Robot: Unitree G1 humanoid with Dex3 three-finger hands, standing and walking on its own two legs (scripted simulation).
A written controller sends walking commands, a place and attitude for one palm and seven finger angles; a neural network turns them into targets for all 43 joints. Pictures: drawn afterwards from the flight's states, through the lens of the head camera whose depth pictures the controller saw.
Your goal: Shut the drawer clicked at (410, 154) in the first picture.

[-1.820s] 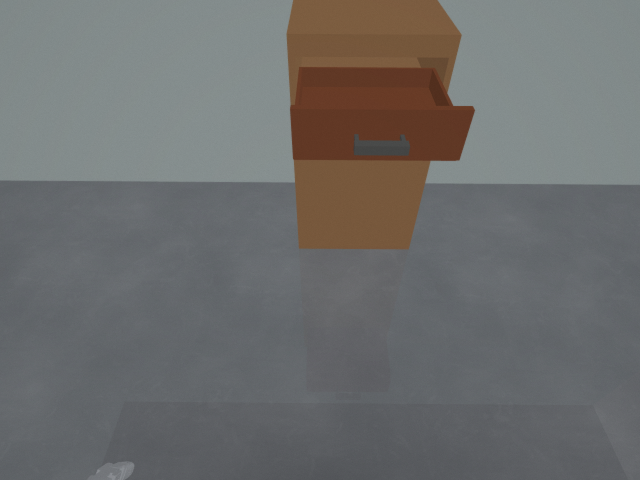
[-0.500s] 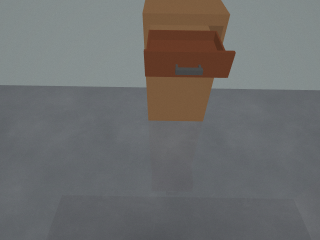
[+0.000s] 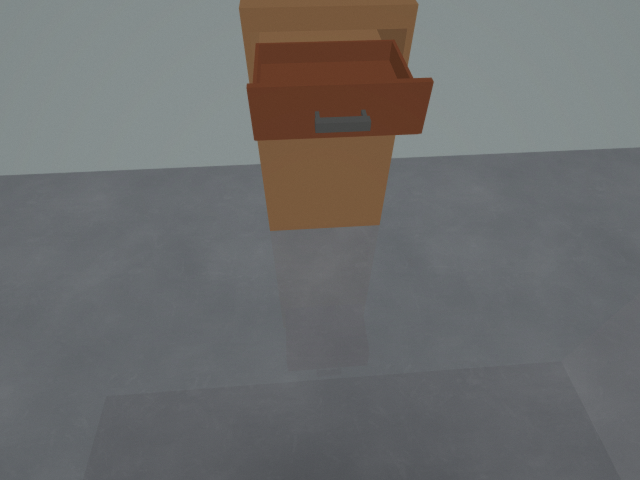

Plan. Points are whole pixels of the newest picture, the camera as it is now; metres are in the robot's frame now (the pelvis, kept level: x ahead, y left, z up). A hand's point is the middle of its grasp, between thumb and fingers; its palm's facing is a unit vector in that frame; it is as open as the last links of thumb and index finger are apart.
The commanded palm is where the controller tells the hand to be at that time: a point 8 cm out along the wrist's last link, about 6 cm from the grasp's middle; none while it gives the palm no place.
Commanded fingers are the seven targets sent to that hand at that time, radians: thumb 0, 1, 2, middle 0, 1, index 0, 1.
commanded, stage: walk to a spot facing it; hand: left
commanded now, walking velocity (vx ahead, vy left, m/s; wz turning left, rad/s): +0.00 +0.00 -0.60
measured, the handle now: (341, 119) +0.88 +0.02 -0.03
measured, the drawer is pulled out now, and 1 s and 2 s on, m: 0.30 0.30 0.30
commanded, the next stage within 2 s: none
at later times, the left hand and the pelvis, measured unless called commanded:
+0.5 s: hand out of the picture +0.05 +0.16 -0.14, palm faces -0.15 -0.96 -0.24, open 7.4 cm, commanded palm none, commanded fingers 0.00 0.90 0.90 -0.20 -0.30 -0.20 -0.30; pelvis -0.01 -0.03 +0.01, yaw -15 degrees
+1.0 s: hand (221, 396) +0.26 +0.18 -0.16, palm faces -0.47 -0.87 -0.18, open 7.4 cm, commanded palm none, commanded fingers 0.00 0.90 0.90 -0.20 -0.30 -0.20 -0.30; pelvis +0.11 +0.03 +0.01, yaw -34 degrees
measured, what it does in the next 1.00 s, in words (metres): walks ahead, turning right: left foot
